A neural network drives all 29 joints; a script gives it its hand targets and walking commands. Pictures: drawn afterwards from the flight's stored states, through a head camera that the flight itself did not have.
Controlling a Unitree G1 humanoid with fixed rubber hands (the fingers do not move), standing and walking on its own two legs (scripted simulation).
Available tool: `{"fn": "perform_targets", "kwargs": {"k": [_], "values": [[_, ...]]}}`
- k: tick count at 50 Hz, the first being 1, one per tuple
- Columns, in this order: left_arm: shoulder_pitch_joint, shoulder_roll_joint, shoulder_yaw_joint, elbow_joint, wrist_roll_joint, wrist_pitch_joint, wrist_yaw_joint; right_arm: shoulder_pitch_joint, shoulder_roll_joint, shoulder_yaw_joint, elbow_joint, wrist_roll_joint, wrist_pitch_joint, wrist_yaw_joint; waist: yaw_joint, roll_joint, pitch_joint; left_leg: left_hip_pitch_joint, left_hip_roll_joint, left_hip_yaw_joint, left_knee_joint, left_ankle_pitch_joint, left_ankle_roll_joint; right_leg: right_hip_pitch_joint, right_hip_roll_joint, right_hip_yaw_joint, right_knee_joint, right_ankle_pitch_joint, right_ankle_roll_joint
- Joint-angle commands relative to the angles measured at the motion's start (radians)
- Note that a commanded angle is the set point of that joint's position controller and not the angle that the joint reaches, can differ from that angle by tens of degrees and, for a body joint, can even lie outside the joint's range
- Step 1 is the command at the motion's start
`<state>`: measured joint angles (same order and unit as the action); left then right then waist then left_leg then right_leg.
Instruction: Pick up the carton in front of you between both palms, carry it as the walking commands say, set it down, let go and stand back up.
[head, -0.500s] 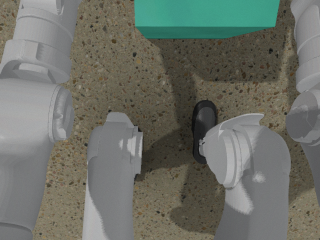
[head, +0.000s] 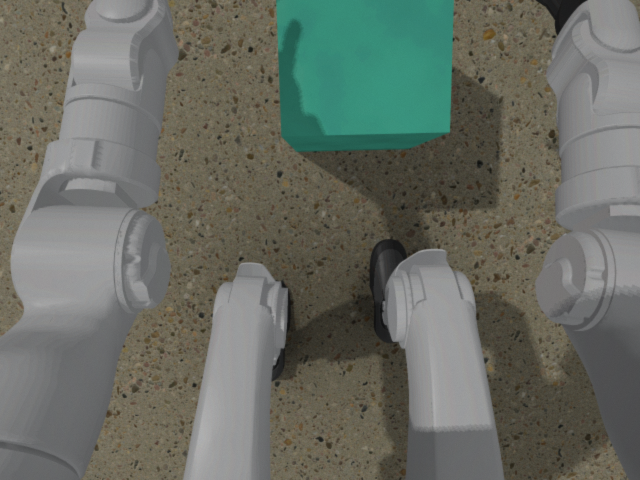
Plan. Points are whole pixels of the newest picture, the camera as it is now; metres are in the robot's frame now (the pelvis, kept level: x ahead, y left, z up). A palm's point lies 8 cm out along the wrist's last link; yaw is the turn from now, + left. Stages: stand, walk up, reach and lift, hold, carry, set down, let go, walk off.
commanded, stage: set down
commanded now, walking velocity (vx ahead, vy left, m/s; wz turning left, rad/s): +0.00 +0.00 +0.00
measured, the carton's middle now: (356, 76) +0.55 -0.08 -0.36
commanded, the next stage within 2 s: let go in 0.44 s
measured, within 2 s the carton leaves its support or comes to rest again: neither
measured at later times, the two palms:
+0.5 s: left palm out of the picture +0.58 +0.13 +0.05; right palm out of the picture +0.53 -0.26 +0.04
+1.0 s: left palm out of the picture +0.43 +0.17 +0.15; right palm out of the picture +0.38 -0.27 +0.14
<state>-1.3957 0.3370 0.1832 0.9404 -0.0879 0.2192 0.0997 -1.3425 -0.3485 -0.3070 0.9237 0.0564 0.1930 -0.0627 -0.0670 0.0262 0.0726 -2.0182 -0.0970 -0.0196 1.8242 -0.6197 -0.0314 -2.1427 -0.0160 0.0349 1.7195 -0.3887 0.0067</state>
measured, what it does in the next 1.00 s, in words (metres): rises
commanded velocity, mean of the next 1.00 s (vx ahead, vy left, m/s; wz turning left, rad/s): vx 0.00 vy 0.00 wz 0.00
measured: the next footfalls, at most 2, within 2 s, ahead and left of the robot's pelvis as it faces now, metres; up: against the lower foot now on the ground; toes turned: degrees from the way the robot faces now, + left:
none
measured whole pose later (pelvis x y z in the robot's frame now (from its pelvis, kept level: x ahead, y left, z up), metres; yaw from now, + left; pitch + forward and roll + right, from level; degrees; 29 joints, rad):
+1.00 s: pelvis +0.08 -0.02 +0.25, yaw -3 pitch +30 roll +1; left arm -0.39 0.17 0.19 0.62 0.05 0.05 -0.01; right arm -0.34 -0.21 -0.19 0.58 -0.06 0.07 0.08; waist -0.04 0.01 -0.06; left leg -0.93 -0.04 -0.06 0.76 -0.35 -0.03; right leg -1.04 0.01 0.01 0.71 -0.19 -0.02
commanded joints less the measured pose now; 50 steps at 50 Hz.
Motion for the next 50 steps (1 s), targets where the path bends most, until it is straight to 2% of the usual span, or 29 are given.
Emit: {"fn": "perform_targets", "kwargs": {"k": [1, 9, 21, 25, 29, 33, 38, 50], "values": [[-0.267, 0.128, 0.008, -0.170, -0.003, -0.004, -0.004, -0.243, -0.144, -0.004, -0.180, 0.007, 0.005, 0.004, -0.030, -0.004, -1.283, 0.309, -0.025, 0.102, -0.294, 0.263, -0.015, 1.104, 0.055, -0.087, -0.097, 0.411, 0.008], [-0.181, 0.126, 0.044, -0.178, 0.017, 0.001, -0.040, -0.160, -0.099, -0.007, -0.208, -0.008, 0.026, 0.025, -0.012, -0.017, -1.251, 0.345, -0.026, 0.096, -0.455, 0.307, -0.015, 1.246, 0.058, -0.064, -0.250, 0.494, 0.009], [-0.098, 0.082, 0.097, -0.124, 0.076, -0.044, -0.084, -0.076, -0.042, -0.065, -0.180, -0.093, -0.014, 0.045, -0.012, -0.003, -1.130, 0.505, -0.013, 0.068, -0.708, 0.363, -0.026, 1.342, 0.054, -0.049, -0.512, 0.503, 0.009], [-0.029, 0.055, 0.116, -0.124, 0.123, -0.052, -0.086, -0.007, -0.027, -0.074, -0.177, -0.135, -0.024, 0.059, -0.005, 0.005, -1.136, 0.602, -0.009, 0.062, -0.784, 0.403, -0.030, 1.399, 0.056, -0.051, -0.588, 0.516, 0.005], [0.134, 0.016, 0.121, -0.186, 0.175, -0.051, -0.071, 0.144, -0.025, -0.057, -0.226, -0.181, -0.028, 0.085, 0.003, 0.002, -1.192, 0.739, -0.008, 0.054, -0.857, 0.496, -0.033, 1.520, 0.059, -0.050, -0.652, 0.593, -0.006], [0.336, -0.030, 0.103, -0.311, 0.186, -0.061, -0.058, 0.334, -0.017, -0.016, -0.327, -0.203, -0.034, 0.112, 0.004, -0.029, -1.187, 0.820, -0.002, 0.047, -0.927, 0.562, -0.031, 1.670, 0.051, -0.035, -0.711, 0.683, -0.018], [0.534, -0.053, 0.069, -0.424, 0.162, -0.099, -0.068, 0.528, 0.009, 0.029, -0.414, -0.176, -0.062, 0.135, 0.009, -0.051, -1.057, 0.848, 0.007, 0.045, -1.021, 0.528, -0.021, 1.808, 0.032, -0.003, -0.801, 0.716, -0.025], [1.033, -0.072, 0.012, -0.405, 0.137, -0.203, -0.120, 1.040, 0.068, 0.124, -0.444, -0.101, -0.166, 0.133, 0.031, -0.049, -0.731, 1.087, 0.031, 0.017, -1.198, 0.452, 0.002, 1.958, 0.013, 0.030, -0.996, 0.623, -0.011]]}}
